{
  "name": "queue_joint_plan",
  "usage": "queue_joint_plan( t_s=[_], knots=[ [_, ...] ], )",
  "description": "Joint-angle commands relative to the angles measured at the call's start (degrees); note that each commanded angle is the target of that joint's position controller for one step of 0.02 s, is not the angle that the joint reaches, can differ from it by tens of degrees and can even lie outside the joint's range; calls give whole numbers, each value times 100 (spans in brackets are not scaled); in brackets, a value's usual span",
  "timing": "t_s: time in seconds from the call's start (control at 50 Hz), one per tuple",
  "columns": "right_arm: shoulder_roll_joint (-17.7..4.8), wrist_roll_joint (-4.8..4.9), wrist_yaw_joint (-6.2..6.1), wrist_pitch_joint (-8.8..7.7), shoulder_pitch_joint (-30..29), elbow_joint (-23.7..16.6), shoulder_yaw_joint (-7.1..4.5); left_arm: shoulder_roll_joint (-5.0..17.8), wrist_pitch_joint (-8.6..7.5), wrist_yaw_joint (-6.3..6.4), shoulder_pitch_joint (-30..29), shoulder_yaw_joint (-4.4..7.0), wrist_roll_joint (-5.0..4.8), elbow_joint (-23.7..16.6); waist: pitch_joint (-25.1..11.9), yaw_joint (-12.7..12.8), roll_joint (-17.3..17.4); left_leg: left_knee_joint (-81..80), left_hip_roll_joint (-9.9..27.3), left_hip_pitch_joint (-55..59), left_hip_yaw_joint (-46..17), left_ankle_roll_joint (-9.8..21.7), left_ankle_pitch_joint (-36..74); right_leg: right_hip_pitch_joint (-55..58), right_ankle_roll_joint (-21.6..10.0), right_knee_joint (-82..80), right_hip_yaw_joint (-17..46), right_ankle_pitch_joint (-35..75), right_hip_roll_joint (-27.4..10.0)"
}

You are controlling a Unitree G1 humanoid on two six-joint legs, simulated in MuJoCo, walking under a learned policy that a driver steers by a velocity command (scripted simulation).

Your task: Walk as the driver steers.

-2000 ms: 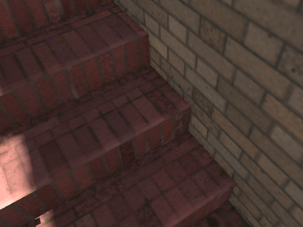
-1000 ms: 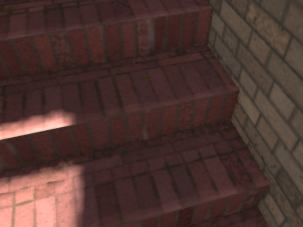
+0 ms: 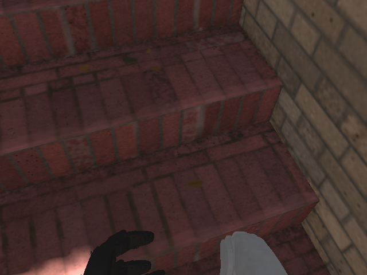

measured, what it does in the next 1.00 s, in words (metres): climbs: right foot 0.17 m higher, then left foot 0.17 m higher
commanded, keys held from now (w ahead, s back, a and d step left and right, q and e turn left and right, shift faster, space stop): w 0.34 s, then no key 0.66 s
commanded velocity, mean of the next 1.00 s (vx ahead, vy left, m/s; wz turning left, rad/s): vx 0.28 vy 0.00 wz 0.00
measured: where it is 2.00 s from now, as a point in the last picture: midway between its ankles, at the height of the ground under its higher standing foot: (149, 209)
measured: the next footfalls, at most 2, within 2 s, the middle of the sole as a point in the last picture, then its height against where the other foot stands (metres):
right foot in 0.06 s outside the picture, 0.17 m higher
left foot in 0.52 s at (129, 212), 0.17 m higher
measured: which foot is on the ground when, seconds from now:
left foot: down 0.00-0.10, up 0.12-0.50, down 0.52-1.00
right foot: up 0.00-0.04, down 0.06-0.54, up 0.56-1.00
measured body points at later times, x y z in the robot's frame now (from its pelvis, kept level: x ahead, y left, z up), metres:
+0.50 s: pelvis +0.31 +0.02 +0.18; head +0.33 +0.02 +0.63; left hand +0.21 +0.20 +0.03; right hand +0.60 -0.09 +0.14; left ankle +0.47 +0.13 -0.37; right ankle +0.21 -0.07 -0.57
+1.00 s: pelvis +0.49 +0.04 +0.33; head +0.49 +0.04 +0.78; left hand +0.56 +0.25 +0.19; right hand +0.51 -0.17 +0.18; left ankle +0.47 +0.13 -0.40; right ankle +0.56 -0.07 -0.37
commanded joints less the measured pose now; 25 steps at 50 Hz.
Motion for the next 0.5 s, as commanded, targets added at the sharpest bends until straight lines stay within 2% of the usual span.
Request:
queue_joint_plan(
  t_s=[0.02,0.04,0.06,0.08,0.1,0.12,0.14,0.16,0.18,0.2,0.22,0.24,0.26,0.28,0.3,0.32,0.34,0.36,0.38,0.4,0.42,0.44,0.46,0.48,0.5],
  knots=[
    [-956,196,-133,45,259,-448,-90,290,-172,-140,-557,11,-257,-634,-871,337,3,-245,1173,-1115,-169,671,8450,4022,-69,-3024,-827,-23,529],
    [-1556,196,-77,-33,314,-459,-241,567,-144,-57,796,235,-301,-217,-1832,1025,651,955,1555,-770,-225,704,10401,5273,-175,-3040,-658,130,748],
    [-1934,342,49,-169,-112,-536,-386,1070,-129,-7,1991,442,-228,200,-2405,1642,1033,2228,1575,-363,-135,690,10574,6003,-367,-3906,-137,20,726],
    [-1658,453,199,-305,211,-651,-382,1434,-178,43,2371,605,-18,536,-2823,1551,494,3728,1094,-1696,-325,597,9459,7126,-868,-4481,1725,-1063,61],
    [-1431,345,427,-379,-240,-793,-387,1877,-112,111,3118,811,184,801,-2907,2004,-743,6433,-184,-2939,-487,287,4906,7676,-1759,-6851,4900,-1840,-1248],
    [-1258,-142,554,-446,-669,-987,-494,1910,-51,167,2616,890,34,1060,-2682,1617,-1073,8875,-707,-3551,-977,219,1517,7166,-1826,-8400,6735,-1706,-1484],
    [-785,-225,552,-414,-917,-1411,-419,1762,-195,108,1787,892,-167,1220,-1850,1015,-554,10009,-420,-4207,-1069,153,1466,6305,-1686,-8364,6094,-2110,-1545],
    [-322,-280,461,-354,-1492,-1774,-290,1280,-357,95,1575,795,-190,1605,-893,713,153,10518,-287,-4929,-787,216,1345,5540,-1469,-8066,5256,-2211,-1517],
    [-381,-80,722,130,-1750,-1424,-199,237,-480,-420,1852,254,316,2071,543,1311,928,11780,-627,-6497,-2189,945,2076,4771,-1750,-7825,4965,-1008,-1406],
    [-367,-111,744,300,-1609,-1639,-172,6,-594,-599,2010,175,613,2506,236,696,750,11739,-519,-6905,-2242,1349,2532,4860,-1452,-7793,4373,260,-1366],
    [632,-282,317,91,-1701,-2171,90,496,-712,-185,2043,584,-77,2647,-271,-5,-2,11680,-270,-6325,-1133,761,950,5224,-770,-7737,2855,555,-1216],
    [778,-210,253,99,-1814,-2169,184,207,-775,-13,1950,443,-84,2751,36,-51,257,11442,-200,-6696,-1324,608,738,4863,-495,-7659,2178,911,-1056],
    [717,-77,185,118,-1986,-2220,216,101,-835,11,1910,348,-4,2695,257,-55,383,10999,-197,-6710,-1163,468,848,4510,-304,-7767,1711,1390,-967],
    [559,-22,110,166,-2242,-2221,190,319,-940,-7,2194,333,17,2815,438,108,419,11408,-274,-6835,-628,369,856,4198,-444,-8036,1543,1963,-956],
    [627,5,25,243,-2745,-2516,241,596,-1041,-63,2346,353,-17,2919,585,121,91,11717,-135,-7294,-253,322,687,4207,-462,-8365,1464,1825,-981],
    [-317,-18,678,622,-3038,-3004,215,423,-1021,-470,2023,232,737,2774,-571,-239,-879,12161,100,-7908,-351,1119,1063,4568,-620,-8054,1340,1136,-534],
    [-295,-225,863,784,-3006,-2914,162,509,-1023,-577,1988,208,733,2849,-234,-340,-782,11945,207,-8093,-222,1249,1327,4402,-621,-8236,1189,882,-477],
    [-386,-209,809,916,-3267,-3133,207,650,-931,-683,2064,175,793,2871,-581,-350,-371,10876,390,-7770,-76,1229,1952,4110,-638,-8251,1232,1146,-504],
    [-341,-156,742,955,-3600,-3176,252,730,-934,-635,2643,161,700,2967,-713,-32,-456,10523,542,-7902,148,980,1926,4622,-646,-8289,1160,1781,-425],
    [844,-132,223,573,-4291,-3187,460,746,-1024,-33,3071,335,-345,3036,525,374,-162,10185,517,-7614,633,351,1022,4768,-385,-8930,1362,1938,-828],
    [714,-83,89,476,-4239,-3195,514,936,-991,234,3379,336,-398,2972,431,502,6,9240,663,-6911,1007,94,444,4794,-392,-9461,1403,2978,-922],
    [614,-81,74,428,-4339,-3269,500,1099,-924,390,3457,436,-348,2905,326,625,-13,8109,765,-6157,958,31,17,5200,-361,-9714,1252,3714,-951],
    [661,-29,109,407,-4257,-3105,507,1260,-841,472,3324,511,-319,2696,-119,668,-6,6957,539,-4959,1286,124,-347,5499,-209,-9693,808,5451,-934],
    [216,7,648,881,-5080,-3600,529,1390,-927,-491,3137,318,200,2783,-1645,118,-2098,7157,-104,-4404,1225,57,-388,5435,-1000,-8889,871,8706,-1174],
    [-219,-113,814,1060,-4516,-3291,381,1780,-1076,-777,2792,486,-39,2536,-1327,74,-1702,6036,-207,-4676,1357,80,-242,6539,-1028,-8176,761,10563,-1254]
  ],
)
